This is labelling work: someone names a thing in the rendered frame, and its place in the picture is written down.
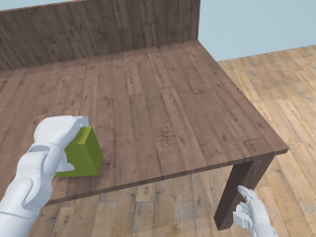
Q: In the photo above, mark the table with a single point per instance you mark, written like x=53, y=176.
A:
x=161, y=107

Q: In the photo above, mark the right robot hand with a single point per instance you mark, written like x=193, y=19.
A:
x=246, y=215

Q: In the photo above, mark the left robot forearm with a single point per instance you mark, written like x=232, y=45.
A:
x=30, y=190

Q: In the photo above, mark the left robot hand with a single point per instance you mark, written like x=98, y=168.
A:
x=60, y=131

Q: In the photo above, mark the sponge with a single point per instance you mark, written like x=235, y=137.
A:
x=84, y=153

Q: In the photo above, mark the right robot forearm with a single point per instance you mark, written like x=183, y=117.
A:
x=262, y=229

